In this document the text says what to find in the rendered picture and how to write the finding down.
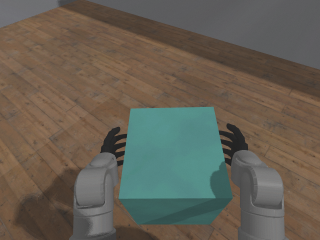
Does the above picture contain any right robot forearm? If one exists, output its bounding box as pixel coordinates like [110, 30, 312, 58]
[231, 150, 289, 240]

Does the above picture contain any robot left hand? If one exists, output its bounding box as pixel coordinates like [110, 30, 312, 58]
[100, 127, 127, 167]

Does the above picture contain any carton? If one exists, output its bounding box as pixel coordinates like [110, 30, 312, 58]
[118, 107, 233, 225]

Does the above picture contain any left robot forearm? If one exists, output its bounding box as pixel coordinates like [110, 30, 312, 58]
[69, 152, 119, 240]

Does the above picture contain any robot right hand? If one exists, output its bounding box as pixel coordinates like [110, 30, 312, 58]
[219, 123, 248, 166]

